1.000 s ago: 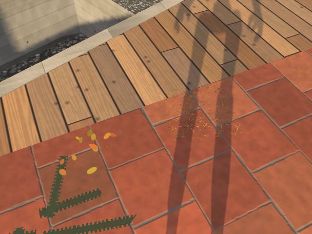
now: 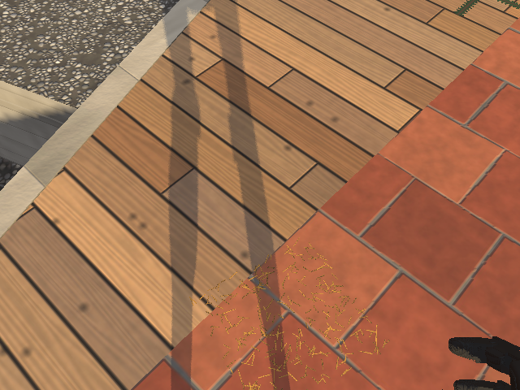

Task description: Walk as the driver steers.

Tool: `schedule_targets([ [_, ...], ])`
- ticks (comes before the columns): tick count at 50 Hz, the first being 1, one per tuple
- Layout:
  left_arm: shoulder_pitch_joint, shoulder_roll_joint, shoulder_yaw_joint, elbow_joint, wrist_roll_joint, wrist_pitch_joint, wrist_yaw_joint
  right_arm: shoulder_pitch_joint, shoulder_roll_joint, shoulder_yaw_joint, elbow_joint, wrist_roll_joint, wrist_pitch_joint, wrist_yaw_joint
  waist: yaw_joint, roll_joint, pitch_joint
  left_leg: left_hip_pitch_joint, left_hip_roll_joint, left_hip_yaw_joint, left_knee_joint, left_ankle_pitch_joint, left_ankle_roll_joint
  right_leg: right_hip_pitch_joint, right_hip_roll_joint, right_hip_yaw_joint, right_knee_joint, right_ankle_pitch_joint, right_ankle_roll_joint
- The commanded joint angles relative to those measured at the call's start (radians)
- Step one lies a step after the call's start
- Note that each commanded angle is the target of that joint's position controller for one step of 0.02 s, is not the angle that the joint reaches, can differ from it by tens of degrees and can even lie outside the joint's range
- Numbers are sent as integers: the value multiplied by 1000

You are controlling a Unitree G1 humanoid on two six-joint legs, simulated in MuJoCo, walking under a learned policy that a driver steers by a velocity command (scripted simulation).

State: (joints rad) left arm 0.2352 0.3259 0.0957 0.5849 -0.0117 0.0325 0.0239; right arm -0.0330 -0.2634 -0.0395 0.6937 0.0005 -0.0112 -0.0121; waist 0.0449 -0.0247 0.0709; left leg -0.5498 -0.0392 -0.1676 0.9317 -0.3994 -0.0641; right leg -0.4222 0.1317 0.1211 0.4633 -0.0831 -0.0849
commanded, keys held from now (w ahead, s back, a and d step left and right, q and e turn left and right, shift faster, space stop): e+shift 0.76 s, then shift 0.06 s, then q+shift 0.18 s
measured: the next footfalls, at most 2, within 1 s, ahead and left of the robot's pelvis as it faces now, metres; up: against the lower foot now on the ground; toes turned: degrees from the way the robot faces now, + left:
left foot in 0.16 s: +0.15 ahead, +0.16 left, +0.00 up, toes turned -20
right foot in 0.62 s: +0.00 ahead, -0.07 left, +0.00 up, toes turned -42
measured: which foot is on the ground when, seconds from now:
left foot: up 0.00-0.14, down 0.16-0.62, up 0.64-1.00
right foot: down 0.00-0.16, up 0.18-0.60, down 0.62-1.00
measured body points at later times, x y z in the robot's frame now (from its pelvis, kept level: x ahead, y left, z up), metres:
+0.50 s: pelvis +0.04 +0.07 +0.01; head +0.09 +0.06 +0.46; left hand +0.33 +0.23 -0.08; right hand +0.04 -0.25 -0.09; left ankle +0.12 +0.18 -0.73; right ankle -0.01 -0.06 -0.67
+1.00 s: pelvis +0.05 +0.02 +0.00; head +0.06 -0.01 +0.45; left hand +0.37 +0.03 -0.07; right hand -0.07 -0.27 -0.11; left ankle +0.17 +0.09 -0.72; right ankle -0.03 -0.05 -0.73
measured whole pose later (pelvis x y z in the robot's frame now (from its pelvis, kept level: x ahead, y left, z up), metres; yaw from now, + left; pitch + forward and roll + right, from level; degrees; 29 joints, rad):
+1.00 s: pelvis +0.05 +0.02 +0.00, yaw -49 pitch +2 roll +0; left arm 0.10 0.26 0.04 0.61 0.02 0.02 0.01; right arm 0.15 -0.29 -0.07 0.73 0.01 0.02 0.01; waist -0.02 0.01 0.01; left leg -0.41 0.03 -0.01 0.70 -0.26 -0.05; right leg -0.29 0.07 0.10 0.56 -0.29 -0.04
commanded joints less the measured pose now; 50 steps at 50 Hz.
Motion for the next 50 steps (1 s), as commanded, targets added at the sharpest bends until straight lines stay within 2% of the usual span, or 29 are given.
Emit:
schedule_targets([
  [1, -49, 172, 57, -100, -5, 5, 24, 78, -83, -28, -15, 10, -1, -6, -46, -68, -251, 88, -44, 32, -146, 96, -20, 169, -217, 320, -104, 105, -126],
  [6, -79, 155, 56, -119, -5, 24, 19, 82, -111, -50, -11, 13, -15, 2, -28, -165, -214, 189, -47, 23, -356, 138, 10, 138, -183, 408, -73, -81, -69],
  [7, -100, 149, 54, -126, -9, 27, 18, 119, -120, -58, 1, 13, -21, 5, -50, -169, -210, 256, -36, 29, -459, 194, 23, 114, -164, 412, -44, -102, -50],
  [8, -102, 127, 46, -131, -12, 28, 15, 161, -146, -71, 15, 9, -24, 4, -61, -140, -214, 356, 26, 11, -563, 257, 49, 60, -121, 387, 17, -190, -18],
  [9, -31, 64, 28, -123, -5, 30, 10, 166, -211, -87, 4, -8, -17, -3, -24, 36, -249, 485, 249, -180, -607, 241, 139, -56, -26, 261, 227, -484, 26],
  [10, -30, 82, 31, -155, -8, 17, 1, 137, -242, -88, -2, -47, -7, -4, 15, 308, -194, 423, 396, -419, -688, 261, 274, -218, 55, 83, 477, -547, 73],
  [11, -13, 166, 50, -138, -1, 3, -8, 75, -192, -81, -39, -52, -12, -10, 26, 283, -156, 386, 429, -413, -689, 259, 311, -258, -46, 60, 646, -480, 109],
  [12, -6, 196, 60, -105, -7, 6, -11, 30, -135, -68, -59, -36, -8, -22, 20, 199, -135, 365, 362, -272, -659, 234, 274, -253, -78, 38, 707, -400, 126],
  [13, 7, 179, 58, -80, -5, 15, -7, 16, -117, -62, -68, -21, -2, -32, 16, 142, -121, 361, 293, -169, -637, 239, 236, -250, -89, 19, 765, -345, 142],
  [14, 17, 156, 51, -76, -3, 21, -8, 21, -122, -61, -68, -12, 3, -42, 8, 120, -112, 368, 273, -113, -632, 274, 229, -269, -101, -4, 826, -305, 154],
  [15, 5, 132, 40, -83, -8, 23, -12, 40, -127, -58, -65, -12, 6, -49, -4, 109, -103, 368, 264, -59, -635, 326, 236, -278, -120, -38, 841, -283, 162],
  [17, -62, 101, 23, -114, -20, 22, -14, 103, -144, -62, -51, -22, 12, -55, -49, 135, -101, 427, 263, 9, -645, 380, 256, -312, -156, -86, 772, -250, 177],
  [21, -120, 83, 12, -143, -15, 21, -19, 167, -188, -80, -38, -24, 19, -48, -94, 172, -143, 531, 327, 71, -643, 431, 288, -288, -216, -104, 612, -268, 195],
  [26, -107, 78, 14, -128, -12, 35, -33, 128, -225, -101, -39, -9, 15, -19, -74, 198, -154, 452, 356, 212, -626, 452, 254, -73, -216, -181, 384, -270, 151],
  [28, -102, 85, 23, -124, -14, 49, -40, 132, -228, -107, -32, 9, 7, -5, -65, 203, -157, 462, 378, 240, -588, 462, 229, -11, -205, -201, 279, -268, 120],
  [30, -48, 84, 37, -99, -17, 59, -44, 125, -212, -109, -22, 28, 5, 4, -22, 180, -173, 440, 370, 297, -482, 431, 165, 121, -169, -229, 89, -178, 70],
  [31, 25, 116, 56, -69, -14, 57, -33, 172, -171, -101, 0, 29, 5, 10, 0, 103, -182, 349, 320, 350, -350, 352, 104, 266, -146, -189, -11, -81, 27],
  [32, 101, 239, 93, -63, -16, 48, -17, 175, -125, -89, -18, 0, 7, 14, 13, -169, -153, 45, 208, 422, -38, -25, 11, 462, -333, 119, -83, 315, -66],
  [33, 43, 331, 96, -100, 23, 19, -19, 99, -94, -74, -109, -33, 0, 3, -23, -349, -208, -234, 75, 267, 195, -279, -41, 494, -511, 465, -70, 428, -271],
  [34, 41, 259, 86, -105, 33, -11, -32, 14, -148, -85, -115, -27, -4, -7, 47, -203, -252, -252, 74, 132, 302, -243, -24, 480, -494, 416, -104, 357, -283],
  [35, 24, 232, 71, -86, 27, -29, -28, -4, -149, -86, -121, -7, -9, -12, 17, -175, -210, -256, 77, 99, 297, -150, 6, 441, -440, 345, -111, 291, -231],
  [36, -28, 201, 63, -85, 4, -31, -16, 28, -154, -90, -99, -10, -11, -22, -21, -106, -184, -248, 92, 82, 259, -64, 16, 409, -387, 286, -98, 242, -176],
  [37, -80, 174, 51, -94, -12, -23, -7, 53, -170, -94, -92, -19, -10, -27, -48, -104, -176, -217, 91, 76, 213, -10, 15, 363, -365, 253, -89, 253, -149],
  [39, -119, 158, 39, -107, -1, -13, 9, 97, -158, -91, -68, -20, -10, -19, -73, -104, -207, -122, 56, 94, 180, 62, 2, 303, -329, 208, -73, 320, -137],
  [42, -104, 143, 28, -89, 5, -11, 18, 119, -114, -67, -43, -7, -2, -9, -55, -92, -234, -42, 46, 114, 25, 113, -18, 297, -311, 165, -38, 334, -122],
  [45, -102, 104, 4, -65, 23, -13, 11, 125, -95, -49, -36, 1, 10, 6, -31, -124, -232, 78, 76, 136, -76, 115, -14, 238, -320, 145, -29, 286, -125],
  [47, -107, 43, -26, -36, 39, -22, -4, 134, -86, -40, -33, 6, 13, 16, -26, -130, -212, 186, 97, 142, -158, 120, 2, 176, -325, 134, -41, 209, -123],
  [48, -109, 41, -31, -23, 44, -27, -12, 135, -90, -40, -36, 9, 13, 20, -26, -135, -186, 226, 92, 155, -200, 123, 14, 151, -327, 130, -46, 156, -120],
  [50, -126, 80, -23, -8, 36, -33, -14, 138, -121, -47, -50, 13, 11, 23, -45, -131, -121, 274, 61, 193, -347, 194, 46, 125, -306, 115, -27, 47, -98],
])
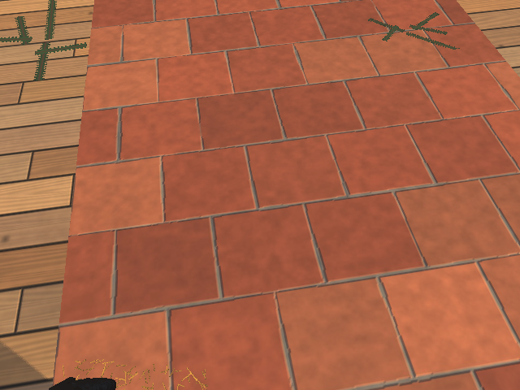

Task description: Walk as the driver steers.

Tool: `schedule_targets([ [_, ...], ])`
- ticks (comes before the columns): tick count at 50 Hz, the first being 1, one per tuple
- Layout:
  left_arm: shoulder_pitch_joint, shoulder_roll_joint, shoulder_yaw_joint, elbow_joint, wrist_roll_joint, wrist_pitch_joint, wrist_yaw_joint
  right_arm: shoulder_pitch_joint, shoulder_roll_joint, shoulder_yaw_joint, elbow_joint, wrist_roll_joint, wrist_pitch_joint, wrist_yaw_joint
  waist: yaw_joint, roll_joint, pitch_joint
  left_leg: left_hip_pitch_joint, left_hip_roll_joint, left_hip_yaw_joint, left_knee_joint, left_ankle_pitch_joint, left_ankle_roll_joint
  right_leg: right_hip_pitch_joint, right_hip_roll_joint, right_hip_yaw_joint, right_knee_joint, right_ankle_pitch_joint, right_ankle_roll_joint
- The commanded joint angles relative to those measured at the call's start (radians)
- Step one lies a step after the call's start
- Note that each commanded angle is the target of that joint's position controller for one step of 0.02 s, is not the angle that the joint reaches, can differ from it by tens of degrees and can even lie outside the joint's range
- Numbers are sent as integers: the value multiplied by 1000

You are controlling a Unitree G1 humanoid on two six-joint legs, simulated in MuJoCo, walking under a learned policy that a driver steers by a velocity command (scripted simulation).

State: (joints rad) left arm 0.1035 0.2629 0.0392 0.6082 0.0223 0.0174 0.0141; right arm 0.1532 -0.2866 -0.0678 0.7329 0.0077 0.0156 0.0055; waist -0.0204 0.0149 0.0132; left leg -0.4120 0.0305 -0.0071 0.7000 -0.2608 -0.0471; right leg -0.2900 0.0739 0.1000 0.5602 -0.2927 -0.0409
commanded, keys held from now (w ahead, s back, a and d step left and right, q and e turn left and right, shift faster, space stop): q+shift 0.60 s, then shift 0.14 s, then e+shift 0.26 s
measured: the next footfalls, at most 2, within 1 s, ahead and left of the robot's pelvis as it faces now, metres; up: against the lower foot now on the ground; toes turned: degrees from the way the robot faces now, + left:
left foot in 0.02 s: +0.06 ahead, +0.14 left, +0.00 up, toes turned +2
right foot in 0.34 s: +0.07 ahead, -0.11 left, +0.00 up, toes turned +21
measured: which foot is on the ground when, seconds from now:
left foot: up 0.00-0.00, down 0.02-0.34, up 0.36-0.80, down 0.82-1.00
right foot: down 0.00-0.06, up 0.08-0.32, down 0.34-0.82, up 0.84-1.00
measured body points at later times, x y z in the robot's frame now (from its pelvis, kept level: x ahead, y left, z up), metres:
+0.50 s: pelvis +0.01 -0.04 +0.01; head +0.05 -0.04 +0.46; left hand +0.04 +0.28 -0.07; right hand +0.27 -0.26 -0.09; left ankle -0.04 +0.11 -0.64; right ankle +0.03 -0.12 -0.73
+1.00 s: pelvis +0.00 +0.02 +0.01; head +0.02 +0.06 +0.45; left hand -0.08 +0.32 -0.12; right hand +0.31 -0.06 -0.07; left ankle -0.06 +0.11 -0.73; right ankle +0.04 -0.12 -0.66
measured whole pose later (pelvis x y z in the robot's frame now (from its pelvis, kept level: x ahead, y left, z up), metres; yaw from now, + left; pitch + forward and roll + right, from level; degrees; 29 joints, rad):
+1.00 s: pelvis +0.00 +0.02 +0.01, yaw +30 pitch +2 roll +0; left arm 0.24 0.32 0.08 0.76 -0.03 0.05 0.02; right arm 0.04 -0.21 -0.03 0.64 -0.02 0.03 -0.03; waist 0.05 -0.04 0.05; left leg -0.25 0.03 0.10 0.47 -0.25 0.03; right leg -0.47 -0.06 0.00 1.09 -0.53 0.11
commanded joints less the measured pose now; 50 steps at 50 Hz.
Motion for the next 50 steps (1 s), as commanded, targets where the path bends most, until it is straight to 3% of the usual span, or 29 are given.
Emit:
schedule_targets([
  [1, 41, 163, 41, -16, -4, -19, -1, -60, -126, -24, -104, 0, -18, 4, 27, -144, -39, 131, -8, 13, -180, 155, 48, 11, -224, 129, -108, 188, -112],
  [2, 77, 176, 49, -15, 3, -23, 7, -76, -183, -35, -126, -5, -21, 1, 60, -63, -33, 131, 40, -72, -169, 397, 75, 14, -175, 98, -45, 94, -71],
  [3, 114, 169, 52, -23, 15, -26, 13, -81, -232, -49, -130, 3, -22, 0, 103, 64, -42, 121, 90, -178, -181, 475, 140, -9, -83, 9, 24, 16, -20],
  [4, 69, 152, 51, -32, 17, -26, 22, -48, -230, -57, -125, 12, -22, 0, 73, 154, -49, 101, 149, -305, -251, 417, 215, -22, -19, -87, 127, -20, 32],
  [6, -28, 115, 50, -68, -6, -20, 29, 50, -200, -53, -113, -2, -26, -8, 5, 246, -70, 214, 242, -529, -340, 410, 330, -168, 40, -64, 305, -249, 60],
  [7, -53, 109, 52, -82, -12, -17, 27, 91, -203, -57, -109, -8, -35, -11, -26, 241, -88, 283, 269, -581, -357, 429, 355, -250, 37, -16, 441, -388, 64],
  [8, -45, 105, 55, -81, -19, -17, 23, 83, -213, -63, -112, -5, -40, -19, -14, 187, -108, 318, 262, -565, -338, 433, 340, -287, 15, 23, 515, -380, 68],
  [10, -41, 79, 50, -74, -23, -22, 16, 12, -197, -70, -128, 23, -23, -39, 18, 129, -119, 313, 182, -470, -318, 375, 258, -272, -15, 27, 367, -278, 78],
  [13, -13, 43, 44, -48, -36, -37, -6, -30, -190, -80, -156, 27, 32, -53, 19, 154, -148, 239, 106, -436, -313, 314, 211, -108, 27, -23, 128, -142, 94],
  [16, 125, 82, 69, 11, -38, -38, -18, -63, -177, -79, -179, 45, 44, -49, 73, 149, -163, 101, 50, -437, -272, 124, 154, 146, 16, -48, -197, 80, 72],
  [17, 157, 154, 90, 15, -28, -31, -7, -23, -127, -66, -178, 38, 44, -46, 57, 20, -154, -68, -26, -363, -121, -131, 93, 282, -163, 116, -267, 53, 13],
  [18, 92, 244, 104, -10, 17, -22, -4, 23, -89, -59, -194, 28, 31, -42, 5, -276, -110, -277, -163, -201, 135, -341, 41, 248, -421, 441, -318, 83, -125],
  [19, 45, 211, 93, -40, 45, -35, -5, 40, -172, -81, -189, 11, 16, -39, -10, -236, -74, -292, -56, -199, 328, -326, 14, 159, -506, 478, -334, 126, -199],
  [20, -21, 149, 74, -55, 37, -42, 3, 46, -222, -98, -162, 17, 18, -35, -31, -149, -39, -272, -29, -173, 413, -248, 2, 115, -443, 347, -318, 133, -181],
  [21, -63, 121, 66, -62, 18, -45, 12, 70, -215, -100, -133, 16, 27, -37, -41, -105, -18, -272, -15, -151, 452, -173, -14, 110, -360, 228, -304, 120, -139],
  [23, -64, 110, 58, -59, -3, -46, 33, 77, -172, -88, -126, 15, 38, -32, -23, -120, -10, -304, 11, -109, 546, -69, -45, 133, -302, 78, -282, 248, -119],
  [27, 64, 136, 64, -24, 9, -28, 49, -36, -119, -57, -191, 25, 35, -16, 60, -127, -27, -361, 51, -37, 446, -27, -88, 263, -322, -27, -272, 408, -169],
  [33, 84, 204, 90, 1, -7, -14, 21, -88, -78, -32, -233, 9, 37, 5, 75, -116, -62, -236, 63, 7, 236, -91, -70, 301, -386, -106, -247, 549, -206],
  [37, 67, 222, 98, 21, -39, -19, -5, -92, -79, -32, -233, 11, 49, 7, 58, -153, -82, -78, 9, 55, 45, -128, -21, 285, -394, -146, -187, 627, -186],
  [39, 61, 209, 87, 44, -60, -23, -11, -65, -60, -27, -218, 9, 48, 8, 27, -160, -100, 65, -24, 50, -176, -49, 28, 262, -372, -138, -120, 619, -156],
  [40, 64, 166, 66, 64, -65, -27, -13, -8, -62, -27, -191, 2, 43, 4, -10, -128, -119, 239, -29, 38, -382, 139, 65, 188, -340, -160, -69, 579, -108],
  [41, 102, 89, 31, 81, -38, -43, -21, 49, -101, -28, -172, -15, 38, -9, -11, -38, -198, 502, 70, -71, -389, 454, 87, 47, -285, -191, -14, 414, -24],
  [42, 134, 22, -3, 62, 14, -57, -39, 40, -152, -22, -184, -47, 28, -25, 29, 182, -264, 689, 311, -272, -244, 923, 210, -163, -206, -212, 103, -141, 70],
  [43, 112, 81, 14, 75, -9, -45, -36, 27, -86, -10, -163, -57, 19, -23, -7, 170, -304, 551, 365, -262, -248, 852, 346, -129, -203, -114, 189, -377, 110],
  [44, 73, 162, 36, 61, -38, -35, -33, -16, -97, -13, -164, -50, 6, -17, -12, 137, -226, 498, 328, -221, -269, 791, 355, -170, -181, -96, 284, -397, 122],
  [45, 62, 192, 54, 60, -51, -25, -24, -38, -144, -32, -150, -40, 1, -21, -12, 152, -168, 481, 303, -187, -285, 745, 339, -254, -159, -105, 400, -386, 128],
  [46, 91, 216, 69, 79, -52, -10, -11, -51, -177, -44, -146, -27, 0, -28, -9, 144, -129, 436, 299, -155, -308, 691, 326, -290, -149, -90, 498, -352, 136],
  [47, 129, 217, 78, 90, -51, 7, 0, -79, -169, -44, -143, -19, -3, -34, 13, 142, -100, 363, 298, -115, -331, 656, 314, -277, -148, -71, 565, -305, 146],
  [50, 176, 161, 78, 92, -55, 42, 22, -146, -87, -24, -144, -32, -6, -49, 50, 141, -54, 252, 274, 6, -395, 460, 281, -272, -145, -95, 654, -168, 168],
])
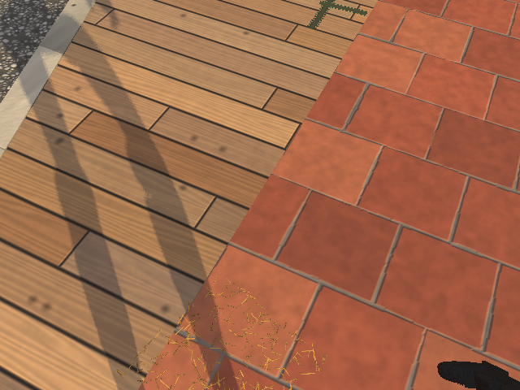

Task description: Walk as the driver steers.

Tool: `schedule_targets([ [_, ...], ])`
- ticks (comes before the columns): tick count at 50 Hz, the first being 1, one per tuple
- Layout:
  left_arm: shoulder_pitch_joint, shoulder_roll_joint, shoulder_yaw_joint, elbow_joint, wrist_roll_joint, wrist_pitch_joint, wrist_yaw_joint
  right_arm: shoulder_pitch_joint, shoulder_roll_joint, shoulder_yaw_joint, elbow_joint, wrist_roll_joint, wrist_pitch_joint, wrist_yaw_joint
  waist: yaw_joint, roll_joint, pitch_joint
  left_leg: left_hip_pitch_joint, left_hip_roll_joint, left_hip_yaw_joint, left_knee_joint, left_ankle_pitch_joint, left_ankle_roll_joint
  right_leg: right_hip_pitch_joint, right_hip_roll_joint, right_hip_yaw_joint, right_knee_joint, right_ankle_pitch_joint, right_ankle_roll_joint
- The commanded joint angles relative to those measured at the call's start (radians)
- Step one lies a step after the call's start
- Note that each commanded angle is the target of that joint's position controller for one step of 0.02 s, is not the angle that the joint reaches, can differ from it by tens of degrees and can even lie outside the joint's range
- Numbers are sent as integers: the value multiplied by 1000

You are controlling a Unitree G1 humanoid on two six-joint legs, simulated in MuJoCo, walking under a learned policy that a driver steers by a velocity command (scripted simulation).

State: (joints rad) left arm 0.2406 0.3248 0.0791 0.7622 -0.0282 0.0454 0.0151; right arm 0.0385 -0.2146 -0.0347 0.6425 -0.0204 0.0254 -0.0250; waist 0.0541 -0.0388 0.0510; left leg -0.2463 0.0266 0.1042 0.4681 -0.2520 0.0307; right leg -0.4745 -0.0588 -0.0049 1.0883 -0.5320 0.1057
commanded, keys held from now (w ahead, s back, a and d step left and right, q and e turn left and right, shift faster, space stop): e+shift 0.10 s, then w+e+shift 0.36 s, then w+shift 0.06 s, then w+q+shift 0.48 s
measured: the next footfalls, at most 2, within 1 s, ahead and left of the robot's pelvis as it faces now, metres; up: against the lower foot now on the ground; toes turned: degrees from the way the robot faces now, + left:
right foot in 0.34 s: +0.02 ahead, -0.16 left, +0.00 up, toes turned -25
left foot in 0.76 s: +0.50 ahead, -0.24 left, +0.00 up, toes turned -25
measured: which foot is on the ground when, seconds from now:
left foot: down 0.00-0.34, up 0.36-0.74, down 0.76-1.00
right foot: up 0.00-0.32, down 0.34-0.78, up 0.80-1.00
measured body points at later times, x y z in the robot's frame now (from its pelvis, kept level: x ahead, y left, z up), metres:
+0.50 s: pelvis +0.10 -0.11 -0.01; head +0.11 -0.15 +0.44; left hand +0.23 +0.15 -0.11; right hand +0.16 -0.42 -0.11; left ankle +0.14 +0.03 -0.66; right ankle -0.02 -0.14 -0.74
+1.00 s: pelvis +0.49 -0.27 +0.00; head +0.50 -0.27 +0.45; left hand +0.77 -0.14 -0.07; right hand +0.34 -0.52 -0.13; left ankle +0.47 -0.22 -0.74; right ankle +0.52 -0.47 -0.67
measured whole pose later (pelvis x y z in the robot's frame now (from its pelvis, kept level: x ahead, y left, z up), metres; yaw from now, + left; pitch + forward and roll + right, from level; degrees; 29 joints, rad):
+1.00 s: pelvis +0.49 -0.27 +0.00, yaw -16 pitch +0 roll +1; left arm 0.04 0.25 -0.04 0.65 0.08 -0.08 -0.03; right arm 0.52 -0.29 -0.06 0.92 -0.01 -0.05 0.02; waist -0.08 -0.02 0.03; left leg -0.12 -0.21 -0.09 0.38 -0.24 0.16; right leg -0.65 -0.09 0.09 1.04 -0.21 0.02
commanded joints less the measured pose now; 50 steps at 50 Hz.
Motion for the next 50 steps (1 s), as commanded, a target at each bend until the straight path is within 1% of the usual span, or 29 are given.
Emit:
schedule_targets([
  [1, 16, 84, 36, -78, -2, 20, 25, -34, -143, -54, -48, -6, -16, -23, -31, 193, -80, 84, 275, -82, -176, 389, 196, -100, -22, 3, 98, 109, 24],
  [3, -28, 54, 28, -118, 5, 22, 18, -21, -141, -57, -33, -8, -15, -31, -46, 174, -79, 115, 282, -52, -178, 328, 191, -106, -45, -4, -4, 160, 21],
  [5, -58, 26, 16, -154, 11, 18, -2, -12, -169, -69, -23, -5, -13, -32, -60, 169, -93, 139, 302, -26, -168, 332, 194, -72, -60, -23, -115, 165, 5],
  [8, -77, 48, 16, -196, -1, 8, -37, 64, -244, -97, -3, 27, -34, -12, -85, 185, -117, 164, 370, -94, -277, -175, 176, -52, -77, -54, -187, 121, -58],
  [10, -78, 67, 23, -201, -6, 1, -48, 59, -264, -105, 5, 43, -56, 2, -66, 174, -73, 172, 388, -112, -327, -339, 148, -56, -82, -62, -233, 82, -105],
  [13, -58, 55, 23, -184, -15, -2, -49, 50, -272, -113, 20, 57, -73, 27, -40, 132, -21, 189, 387, -61, -329, -361, 118, -15, -85, -98, -312, 32, -165],
  [15, 14, 43, 24, -146, -16, -1, -49, 16, -267, -112, 25, 69, -71, 42, 12, 91, -19, 139, 343, 34, -248, -350, 90, 128, -48, -169, -424, 91, -201],
  [16, 117, 51, 34, -97, -13, -4, -44, -25, -248, -107, 22, 66, -69, 43, 67, 48, -38, 63, 283, 112, -116, -297, 65, 286, 12, -231, -502, 147, -222],
  [17, 335, 103, 51, -11, 80, -2, -58, 23, -198, -85, 23, -31, -40, 60, 150, -118, -110, -66, 172, 246, 339, -157, 11, 531, 82, -153, -604, 81, -256],
  [18, 387, 216, 70, 0, 69, -9, -56, -69, -65, -40, -45, -39, -40, 65, 164, -370, -11, -543, 40, 195, 723, -399, -43, 628, -152, 353, -713, -113, -351],
  [19, 274, 246, 63, -80, 56, -27, -49, -169, -88, -32, -137, -67, -54, 71, 135, -293, -11, -789, -46, -51, 854, -368, -73, 624, -251, 749, -910, -96, -426],
  [20, 217, 224, 56, -93, 52, -36, -42, -174, -138, -37, -143, -61, -67, 75, 103, -147, 17, -845, 32, -112, 875, -258, -74, 631, -293, 685, -912, -91, -438],
  [22, 184, 185, 40, -91, 54, -54, -30, -57, -210, -47, -76, -48, -88, 77, 34, -16, 7, -701, 85, -118, 744, -91, -79, 559, -211, 504, -889, -4, -400],
  [24, 156, 145, 18, -81, 42, -82, -26, -9, -222, -45, -47, -52, -71, 85, -6, -32, 20, -592, 77, -107, 648, 4, -94, 484, -140, 411, -948, 55, -375],
  [28, 198, 117, 7, -22, 34, -123, -32, -68, -162, -13, -46, -25, -52, 97, -2, -24, 73, -549, 44, -33, 415, 152, -80, 486, -67, 223, -999, 363, -343],
  [31, 239, 120, 0, 26, 35, -137, -31, -156, -141, 4, -73, -11, -54, 103, 30, -61, 101, -467, 30, 26, 242, 227, -11, 510, -93, 127, -1062, 585, -311],
  [33, 227, 125, -6, 55, 42, -146, -29, -142, -140, 7, -72, -7, -54, 97, 3, -52, 103, -373, 3, 50, 158, 239, 56, 539, -113, 45, -1069, 814, -281],
  [35, 215, 167, 0, 71, 60, -147, -17, -29, -174, -6, -35, 1, -51, 82, -60, -80, 5, -216, -90, 73, 181, 173, 102, 612, -138, -27, -930, 1337, -252],
  [36, 188, 191, 7, 69, 78, -137, -9, 101, -203, -18, 2, 6, -50, 75, -128, -104, -69, -108, -130, 70, 214, 117, 119, 634, -151, -55, -776, 1532, -240],
  [37, 143, 202, 14, 60, 93, -122, 1, 318, -230, -35, 72, 10, -49, 67, -227, -113, -159, 66, -170, 69, 243, 51, 131, 602, -151, -67, -537, 1628, -234],
  [38, 82, 209, 16, 48, 91, -112, 4, 536, -256, -54, 142, 7, -46, 55, -344, -60, -218, 282, -159, 30, 186, -1, 146, 467, -114, -93, -200, 1555, -219],
  [39, 77, 104, -11, 10, 73, -122, -14, 622, -358, -92, 174, 0, -42, 39, -324, 164, -230, 456, 5, -321, 98, -347, 240, 131, 48, -92, 282, 992, -177],
  [40, 126, 10, -39, -18, 73, -152, -43, 490, -347, -83, 172, 4, -37, 50, -154, 375, -244, 496, 171, -934, -185, -560, 338, -178, 208, 43, 477, 170, -161],
  [41, 76, 53, -47, -50, 71, -169, -41, 342, -315, -83, 127, 6, -44, 60, -124, 266, -160, 422, 200, -1043, -272, -557, 354, -259, 146, 145, 497, 227, -178],
  [42, 27, 94, -48, -50, 76, -181, -41, 338, -265, -77, 132, 7, -53, 60, -115, 91, -120, 321, 195, -938, -276, -499, 338, -232, 86, 156, 435, 283, -183],
  [43, -13, 92, -54, -61, 85, -183, -37, 348, -234, -70, 151, 7, -60, 55, -91, 1, -62, 195, 160, -837, -283, -387, 309, -186, 45, 142, 320, 292, -178],
  [45, -43, 66, -69, -90, 112, -151, -33, 337, -200, -49, 181, 5, -78, 43, -28, 12, 5, 16, 75, -670, -289, -227, 284, -115, 2, 130, 184, 251, -135],
  [47, -81, 41, -84, -112, 118, -121, -35, 359, -210, -48, 186, 12, -98, 40, -20, 29, 47, -75, 42, -595, -315, -162, 302, -130, -30, 97, 79, 230, -94],
  [50, -287, 25, -105, -196, 93, -123, -49, 390, -224, -59, 175, 19, -110, 37, -79, 27, 111, -168, 3, -533, -387, -48, 276, -113, -37, 32, -216, 433, -45],
])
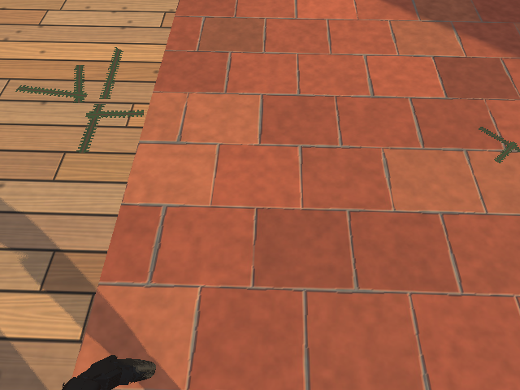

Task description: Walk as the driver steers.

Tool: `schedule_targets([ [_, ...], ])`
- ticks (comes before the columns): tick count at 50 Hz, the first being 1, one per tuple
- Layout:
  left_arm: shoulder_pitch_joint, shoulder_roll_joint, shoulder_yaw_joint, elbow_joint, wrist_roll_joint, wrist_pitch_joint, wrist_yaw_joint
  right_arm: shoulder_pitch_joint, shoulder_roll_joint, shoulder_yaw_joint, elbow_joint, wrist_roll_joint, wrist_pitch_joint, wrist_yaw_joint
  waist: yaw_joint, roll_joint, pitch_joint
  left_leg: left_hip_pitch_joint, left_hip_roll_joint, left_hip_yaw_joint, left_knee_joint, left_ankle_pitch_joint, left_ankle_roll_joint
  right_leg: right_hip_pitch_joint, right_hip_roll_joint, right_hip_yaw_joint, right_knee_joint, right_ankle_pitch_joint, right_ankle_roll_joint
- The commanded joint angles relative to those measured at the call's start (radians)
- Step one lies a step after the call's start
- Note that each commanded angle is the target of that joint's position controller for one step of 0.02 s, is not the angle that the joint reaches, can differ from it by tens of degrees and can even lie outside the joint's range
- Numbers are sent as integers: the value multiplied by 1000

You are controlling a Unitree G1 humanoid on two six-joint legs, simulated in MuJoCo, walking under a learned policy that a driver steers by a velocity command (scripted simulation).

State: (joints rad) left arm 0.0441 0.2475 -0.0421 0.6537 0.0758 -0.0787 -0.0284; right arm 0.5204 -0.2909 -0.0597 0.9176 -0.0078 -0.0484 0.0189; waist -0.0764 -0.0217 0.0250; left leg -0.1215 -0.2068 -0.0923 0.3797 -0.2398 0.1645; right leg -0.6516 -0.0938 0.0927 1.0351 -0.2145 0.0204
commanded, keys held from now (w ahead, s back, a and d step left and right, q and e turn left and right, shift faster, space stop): w+q+shift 0.66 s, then e+shift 0.34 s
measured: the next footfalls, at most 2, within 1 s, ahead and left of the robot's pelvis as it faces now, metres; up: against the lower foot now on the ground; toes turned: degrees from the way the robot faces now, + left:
right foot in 0.22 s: +0.43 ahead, -0.16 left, +0.00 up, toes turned +15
left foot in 0.66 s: +0.73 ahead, +0.19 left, +0.00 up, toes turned +41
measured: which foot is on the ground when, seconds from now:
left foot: down 0.00-0.22, up 0.24-0.64, down 0.66-1.00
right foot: up 0.00-0.20, down 0.22-0.66, up 0.68-1.00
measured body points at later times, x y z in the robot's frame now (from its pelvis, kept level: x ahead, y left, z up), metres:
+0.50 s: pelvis +0.46 -0.01 -0.01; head +0.48 +0.01 +0.44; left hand +0.28 +0.25 -0.12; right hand +0.80 -0.14 -0.06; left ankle +0.53 +0.13 -0.66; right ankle +0.40 -0.17 -0.74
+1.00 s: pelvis +0.82 +0.21 -0.01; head +0.85 +0.25 +0.44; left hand +0.79 +0.51 -0.12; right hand +1.05 +0.04 -0.13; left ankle +0.71 +0.16 -0.74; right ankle +1.07 +0.25 -0.69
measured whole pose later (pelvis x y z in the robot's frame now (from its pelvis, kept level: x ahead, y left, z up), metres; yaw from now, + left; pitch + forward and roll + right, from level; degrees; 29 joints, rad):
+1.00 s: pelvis +0.82 +0.21 -0.01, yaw +38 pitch +1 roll +1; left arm 0.17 0.28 0.04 0.72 -0.02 -0.10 -0.04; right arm 0.24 -0.25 -0.02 0.81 -0.01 -0.07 -0.05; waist -0.05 -0.04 0.09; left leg -0.01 -0.11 0.13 0.39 -0.39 0.11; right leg -0.68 -0.04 -0.04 0.62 0.18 0.03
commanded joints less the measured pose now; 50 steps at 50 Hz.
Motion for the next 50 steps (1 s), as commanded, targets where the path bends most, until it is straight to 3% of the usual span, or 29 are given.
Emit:
schedule_targets([
  [1, -137, 88, 10, -104, -19, -1, -11, -84, -150, -39, -100, 10, -36, -5, 27, 22, 136, -290, 217, -315, -297, 2, 115, 100, 10, -79, -259, 201, 46],
  [4, -199, 83, 9, -131, -36, -4, -12, -23, -170, -51, -83, 22, -36, -1, -34, 51, 77, -157, 227, -317, -240, 281, 70, 163, 58, -100, -408, 356, 33],
  [6, -213, 96, 14, -147, -37, -9, -5, -13, -180, -56, -77, 19, -32, -10, -39, 63, 47, -42, 241, -320, -167, 453, 48, 188, 79, -91, -488, 326, 20],
  [8, -119, 140, 35, -124, -37, -15, 10, -36, -206, -62, -80, 16, -30, -20, 10, 71, -33, 18, 239, -318, -14, 704, 3, 359, 123, -86, -552, 225, 1],
  [9, 18, 188, 58, -88, -44, -19, 24, -57, -246, -70, -83, 8, -33, -17, 81, 72, -130, 25, 230, -308, 156, 806, -18, 518, 139, -83, -543, 126, -13],
  [10, 216, 233, 82, -43, -45, -24, 42, -116, -260, -74, -97, 4, -41, -10, 197, 69, -224, -83, 192, -294, 382, 728, -34, 755, 80, -42, -530, 70, -34],
  [11, 456, 313, 117, -7, -20, -26, 68, -147, -154, -47, -126, 0, -56, -9, 281, -34, -366, -230, 145, -212, 700, 381, -27, 995, -132, 144, -515, -283, -65],
  [12, 411, 374, 132, -6, 3, -22, 62, -45, -16, -5, -191, 59, -54, -10, 166, -394, -523, -529, 46, -88, 994, -257, -66, 1201, -430, 728, -709, -500, -181],
  [13, 314, 304, 140, -13, -8, -7, 54, -93, -98, -4, -170, 31, -31, -22, 157, -258, -405, -653, 160, -38, 1056, -154, -49, 1073, -379, 757, -762, -643, -190],
  [14, 251, 195, 115, -20, -16, -5, 50, -198, -139, -15, -166, 5, -19, -15, 172, -111, -250, -667, 203, -15, 1014, -68, -51, 928, -313, 551, -750, -518, -166],
  [15, 241, 148, 104, 5, -12, -5, 45, -245, -130, -17, -173, -4, -10, -2, 158, -17, -147, -645, 235, -2, 971, -35, -58, 797, -274, 396, -759, -300, -152],
  [17, 290, 123, 94, 69, -18, -17, 46, -296, -81, -7, -207, -29, 16, 29, 125, -49, -57, -632, 279, 4, 939, -36, -67, 669, -217, 197, -787, -103, -123],
  [19, 322, 90, 88, 118, -43, -35, 29, -348, -36, 10, -255, -28, 41, 45, 98, -70, -18, -681, 312, 16, 933, -29, -68, 637, -212, 84, -811, 37, -102],
  [23, 264, 111, 90, 138, -49, -60, 22, -474, -41, 33, -351, -25, 50, 70, 43, -66, 56, -666, 317, 72, 772, 158, -73, 524, -160, -180, -897, 274, -69],
  [26, 303, 156, 99, 165, -45, -65, 26, -584, -51, 46, -379, -25, 48, 90, 60, -6, 125, -550, 269, 206, 505, 253, -38, 520, -107, -332, -945, 460, -47],
  [29, 382, 236, 114, 175, -46, -45, 42, -552, -78, 41, -352, -24, 39, 84, 31, -52, 56, -379, 150, 308, 396, 199, 13, 667, -119, -379, -766, 1128, -21],
  [31, 345, 295, 130, 154, -40, -8, 57, -301, -141, 12, -279, -23, 32, 63, -114, -97, -90, -92, 94, 277, 386, 106, 56, 655, -165, -356, -410, 1323, -29],
  [32, 297, 295, 130, 129, -36, 6, 54, -74, -189, -17, -204, -22, 27, 43, -205, -82, -182, 182, 86, 208, 327, 79, 96, 520, -172, -331, -111, 1212, -41],
  [33, 306, 245, 125, 130, -23, 11, 37, -42, -237, -49, -164, -10, 33, 13, -164, 45, -166, 360, 142, 82, 276, -3, 121, 276, -39, -320, 249, 340, -26],
  [34, 408, 125, 93, 46, -34, -1, 31, -170, -349, -65, -211, -41, 51, -1, 14, 272, -207, 540, 417, -405, 213, 258, 228, -78, 87, -257, 630, -327, 21],
  [35, 328, 188, 93, -5, -57, -19, 40, -118, -320, -68, -250, -34, 55, -9, -63, 123, -356, 598, 514, -611, 28, 268, 300, -182, 75, -66, 666, -237, 14],
  [37, 317, 178, 80, 37, -70, -21, 48, -212, -200, -35, -217, -23, 27, -30, 47, -64, -79, 223, 506, -408, -41, 568, 221, -104, -11, -84, 495, -123, 11],
  [39, 379, 139, 73, 88, -48, 21, 40, -280, -121, -2, -209, -10, -10, -28, 129, -100, -16, -50, 450, -194, -64, 800, 157, 101, -40, -59, 337, -162, 13],
  [40, 375, 198, 112, 94, -135, 2, 55, -357, -88, 0, -240, 17, -42, -7, 126, -88, -51, -69, 451, -199, -77, 706, 150, 97, -66, 1, 327, -177, 25],
  [41, 369, 176, 109, 98, -141, 2, 59, -392, -88, 2, -218, 26, -56, 0, 151, -64, -41, -102, 431, -132, -95, 680, 127, 99, -75, 6, 238, -160, 26],
  [43, 262, 99, 93, 60, -115, -11, 54, -382, -94, -1, -185, 15, -71, -17, 122, -1, 9, -171, 341, 41, -127, 811, 44, 113, -31, -47, 25, -18, 20],
  [45, 196, 57, 82, 46, -91, -32, 32, -382, -84, 3, -174, -3, -64, -46, 89, 27, 4, -187, 238, 184, -113, 754, -29, 182, 31, -138, -227, 279, 14],
  [47, 138, 47, 84, 26, -93, -40, 1, -304, -100, 3, -159, 2, -49, -75, 33, 41, -40, -68, 238, 225, -61, 744, -74, 193, 97, -198, -402, 508, 21],
  [50, 225, 104, 114, 15, -94, -29, -40, -309, -124, -5, -170, -1, -9, -101, 79, 129, -106, 17, 283, 239, 118, 896, -129, 302, 173, -239, -452, 444, -3],
])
